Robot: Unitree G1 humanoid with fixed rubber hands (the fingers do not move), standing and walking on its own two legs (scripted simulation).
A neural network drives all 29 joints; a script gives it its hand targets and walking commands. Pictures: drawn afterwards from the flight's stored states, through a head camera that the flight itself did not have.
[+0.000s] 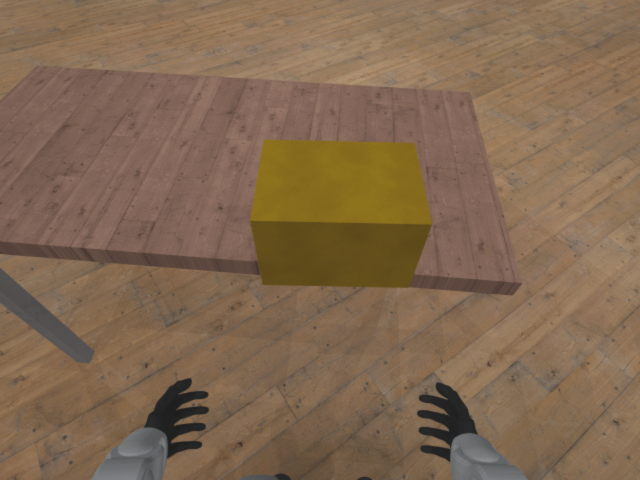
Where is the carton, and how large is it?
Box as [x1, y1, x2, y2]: [250, 140, 431, 287]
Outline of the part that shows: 264,140 250,218 262,283 289,285 408,287 431,225 414,143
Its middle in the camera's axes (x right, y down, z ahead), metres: +0.02 -0.03 +0.62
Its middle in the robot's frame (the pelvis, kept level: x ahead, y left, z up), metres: +0.48 +0.01 +0.01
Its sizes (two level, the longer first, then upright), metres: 0.236 0.167 0.159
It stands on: a table, 0.70 m high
